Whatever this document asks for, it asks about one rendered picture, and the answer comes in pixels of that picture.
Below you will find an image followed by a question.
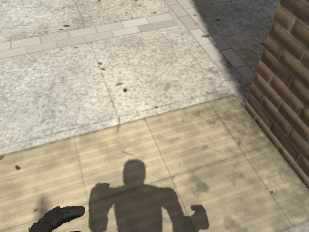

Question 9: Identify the left robot hand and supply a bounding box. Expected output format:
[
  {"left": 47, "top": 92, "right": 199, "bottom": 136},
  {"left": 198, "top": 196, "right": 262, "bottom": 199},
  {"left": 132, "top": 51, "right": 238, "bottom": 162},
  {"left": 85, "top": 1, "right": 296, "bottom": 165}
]
[{"left": 28, "top": 206, "right": 85, "bottom": 232}]

